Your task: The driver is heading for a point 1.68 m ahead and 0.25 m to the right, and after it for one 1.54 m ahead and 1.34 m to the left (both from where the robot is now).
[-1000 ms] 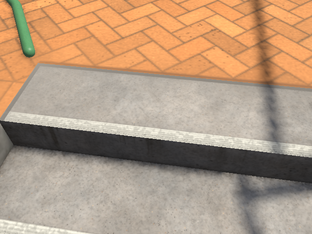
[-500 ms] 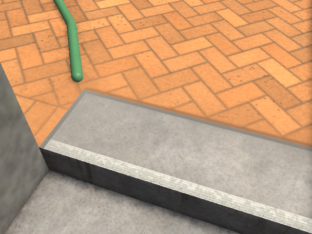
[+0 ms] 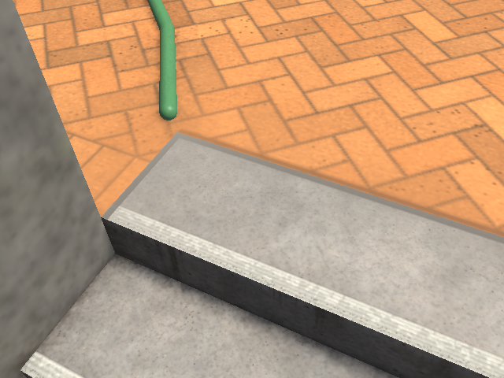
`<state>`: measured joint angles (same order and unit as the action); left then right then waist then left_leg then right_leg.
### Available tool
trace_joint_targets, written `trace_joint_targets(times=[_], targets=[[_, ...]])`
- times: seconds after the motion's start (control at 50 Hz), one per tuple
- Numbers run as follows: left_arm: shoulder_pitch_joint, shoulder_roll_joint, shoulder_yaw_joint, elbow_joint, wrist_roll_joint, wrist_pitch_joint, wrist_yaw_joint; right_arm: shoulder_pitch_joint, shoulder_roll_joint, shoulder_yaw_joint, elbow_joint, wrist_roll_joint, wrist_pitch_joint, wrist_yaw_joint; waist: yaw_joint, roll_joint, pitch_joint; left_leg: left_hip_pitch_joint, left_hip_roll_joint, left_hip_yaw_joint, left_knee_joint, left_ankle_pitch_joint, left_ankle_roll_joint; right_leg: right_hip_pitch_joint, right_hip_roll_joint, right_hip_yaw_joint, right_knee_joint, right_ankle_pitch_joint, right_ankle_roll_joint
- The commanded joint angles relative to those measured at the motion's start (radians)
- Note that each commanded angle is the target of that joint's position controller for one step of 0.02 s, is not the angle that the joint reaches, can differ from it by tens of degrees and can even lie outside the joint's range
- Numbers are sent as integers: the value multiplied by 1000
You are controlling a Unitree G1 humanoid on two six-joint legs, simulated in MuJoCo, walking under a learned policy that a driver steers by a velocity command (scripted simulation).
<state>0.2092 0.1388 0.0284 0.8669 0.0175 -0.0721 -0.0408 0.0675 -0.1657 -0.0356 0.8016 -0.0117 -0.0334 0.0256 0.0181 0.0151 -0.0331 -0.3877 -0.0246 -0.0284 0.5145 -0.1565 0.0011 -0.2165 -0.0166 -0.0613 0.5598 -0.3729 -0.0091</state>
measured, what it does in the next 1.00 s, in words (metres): climbs: left foot, then right foot 0.16 m higher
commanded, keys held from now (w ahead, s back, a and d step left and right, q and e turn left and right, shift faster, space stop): w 1.00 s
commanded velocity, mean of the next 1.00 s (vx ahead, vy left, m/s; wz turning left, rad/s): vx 0.38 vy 0.00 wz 0.01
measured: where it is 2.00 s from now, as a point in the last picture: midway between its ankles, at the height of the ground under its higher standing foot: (259, 179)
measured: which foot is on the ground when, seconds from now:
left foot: down 0.00-0.10, up 0.12-0.32, down 0.34-0.80, up 0.82-1.00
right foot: down 0.00-0.34, up 0.36-0.74, down 0.76-1.00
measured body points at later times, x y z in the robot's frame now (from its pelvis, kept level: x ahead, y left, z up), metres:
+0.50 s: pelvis +0.10 +0.04 +0.01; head +0.10 +0.05 +0.46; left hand +0.24 +0.26 -0.12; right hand +0.05 -0.20 -0.13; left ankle +0.09 +0.11 -0.73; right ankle +0.04 -0.07 -0.42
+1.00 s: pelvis +0.33 +0.01 +0.13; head +0.33 +0.01 +0.58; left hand +0.30 +0.25 -0.02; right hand +0.49 -0.21 +0.03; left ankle +0.36 +0.18 -0.38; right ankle +0.33 -0.04 -0.57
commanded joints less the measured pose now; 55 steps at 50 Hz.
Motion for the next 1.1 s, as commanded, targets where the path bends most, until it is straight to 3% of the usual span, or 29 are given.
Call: trace_joint_targets(times=[0.02,0.12,0.18,0.28,0.32,0.34,0.36,0.38,0.4,0.44,0.5,0.54,0.58,0.62,0.68,0.72,0.76,0.78,0.8,0.82,0.84,0.86,0.88,0.9,0.94,0.96,1.06,1.08,1.1], targets=[[28,105,18,-24,10,15,78,69,-32,-9,4,-11,-3,-43,-22,-21,-18,143,76,-72,-84,98,27,-15,-95,109,-201,188,-11],[56,179,49,-29,1,36,68,72,-69,-24,4,-9,0,-45,12,-131,123,-82,-2,53,77,-236,63,5,-174,244,-355,-318,-125],[103,198,63,-9,-2,25,66,45,-60,-29,-40,-29,-5,-30,37,-147,195,-204,71,107,314,-213,55,7,-302,347,-452,-345,-224],[48,190,65,-3,28,1,70,173,-57,-37,-51,-13,-22,-22,-38,-108,147,-129,97,117,248,-295,89,92,-253,188,-334,262,-217],[4,196,64,-5,1,-4,59,439,-54,-55,36,-11,-27,-32,-168,-37,21,237,-16,185,-18,-70,101,39,-157,72,-30,702,-183],[-22,177,56,-12,-15,-8,50,570,-78,-66,77,-19,-32,-33,-213,31,-31,405,0,129,-112,-13,100,-58,-88,9,211,686,-153],[-23,79,27,-31,-15,-4,39,648,-156,-71,86,-23,-33,-42,-207,227,-93,536,256,-251,-257,-58,148,-274,-4,-55,515,247,-89],[96,65,31,-35,-27,7,32,639,-230,-80,88,-20,-15,-39,-151,366,-150,554,396,-646,-415,-96,297,-450,99,-1,889,-41,-54],[22,65,31,-52,-5,14,35,528,-199,-72,77,-29,-9,-36,-111,207,-28,460,426,-613,-408,-359,348,-619,30,47,1225,-25,-60],[-201,12,9,-158,1,-3,43,487,-137,-49,104,-30,-23,-24,-104,19,73,416,357,-375,-342,-362,278,-940,-4,38,1626,15,-105],[-200,-88,-42,-223,-1,14,43,534,-13,5,201,-28,-55,-11,-40,-23,86,310,312,-209,-263,-226,188,-1138,10,75,1876,-10,-154],[-236,-101,-64,-287,-16,29,51,495,-26,17,217,-32,-69,-8,2,5,134,182,297,-150,-321,-333,158,-1198,11,86,1821,-15,-157],[-304,-58,-80,-350,-16,43,51,410,-28,35,217,-8,-74,-1,53,3,213,-78,216,-30,-450,-362,118,-1044,-19,-7,1469,57,-127],[-373,-28,-87,-383,-18,66,49,459,-44,38,232,25,-69,-45,9,54,209,-110,205,-40,-633,-205,195,-892,-39,-118,1248,53,-94],[-299,-68,-94,-336,-18,72,60,539,-92,16,240,33,-70,-68,-9,50,59,237,197,94,-556,519,202,-685,-47,-166,949,-28,-141],[-162,-61,-80,-267,-43,70,74,524,-125,-2,202,24,-79,-77,56,124,-116,358,245,126,-311,1433,216,-392,81,-212,792,-157,-152],[24,33,-42,-218,-22,62,83,474,-180,-28,169,20,-93,-52,143,212,-230,485,305,108,47,1642,213,-249,136,-134,581,-255,-190],[135,110,-7,-185,16,56,79,427,-169,-34,136,20,-105,-39,192,189,-272,366,270,93,309,1458,190,-113,47,98,452,-316,-240],[199,221,33,-144,24,60,87,381,-110,-39,44,29,-111,3,179,-122,-261,-47,58,72,699,845,140,17,-163,728,13,-638,-354],[102,261,62,-125,1,66,85,317,-30,-40,8,-32,-107,23,124,-250,-184,-262,-68,-85,1140,88,116,-51,-251,1170,-383,-800,-377],[-43,204,53,-122,-3,47,73,326,38,-27,-63,-61,-94,20,-9,-127,-58,-387,-27,-175,1369,99,116,-194,-297,1083,-374,-826,-313],[135,108,-16,-12,56,23,0,267,-62,-26,67,-16,-46,52,110,-33,236,-627,-87,-384,1503,290,201,-349,-235,865,-209,-586,-288],[6,54,25,-13,13,13,41,272,78,-8,-119,-45,-68,-2,-94,-11,71,-515,-28,-150,1470,142,160,-345,-268,656,-229,-424,-201],[-13,-10,-4,27,18,-5,45,278,81,8,-100,-43,-52,-16,-136,75,93,-531,-15,-152,1442,77,145,-388,-217,484,-178,-260,-158],[77,-31,-7,101,29,-36,44,262,130,37,-112,-32,-18,-34,-141,53,131,-613,-4,-164,1413,20,130,-376,-150,290,-141,-108,-119],[95,23,4,104,21,-48,40,236,98,33,-125,-29,-7,-35,-134,31,145,-625,3,-124,1299,28,119,-372,-138,234,-200,-68,-132],[241,101,27,106,-16,-73,55,99,0,12,-147,-24,-17,-16,-57,-32,67,-622,85,67,966,183,62,-134,-114,141,-301,232,-150],[441,99,-2,164,105,-56,-2,-25,11,41,-128,-13,3,43,84,-316,-77,-898,26,-36,1290,201,146,108,-124,215,-244,205,-197],[595,44,-9,231,126,-40,-25,-49,13,46,-126,-22,9,38,140,-234,5,-1247,-32,-114,1580,59,199,356,-210,332,-208,213,-253]])
Velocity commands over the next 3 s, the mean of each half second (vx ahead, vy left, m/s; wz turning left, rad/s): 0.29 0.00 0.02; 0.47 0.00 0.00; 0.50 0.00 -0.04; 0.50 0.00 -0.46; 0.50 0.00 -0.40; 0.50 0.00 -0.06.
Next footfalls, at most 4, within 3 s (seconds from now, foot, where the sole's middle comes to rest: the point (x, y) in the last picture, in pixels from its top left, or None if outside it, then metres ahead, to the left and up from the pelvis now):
0.34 left None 0.13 0.11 -0.77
0.76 right None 0.37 -0.04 -0.61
1.38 left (207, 207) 0.84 0.17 -0.45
1.92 right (312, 140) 1.09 -0.11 -0.45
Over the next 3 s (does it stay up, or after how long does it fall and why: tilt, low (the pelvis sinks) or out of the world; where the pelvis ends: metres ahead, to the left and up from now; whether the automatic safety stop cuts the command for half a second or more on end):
stays up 1.46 -0.17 0.31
